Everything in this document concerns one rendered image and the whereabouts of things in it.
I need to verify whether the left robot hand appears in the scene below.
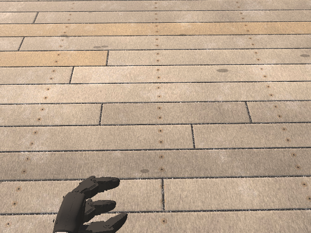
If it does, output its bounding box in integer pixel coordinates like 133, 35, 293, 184
52, 176, 128, 233

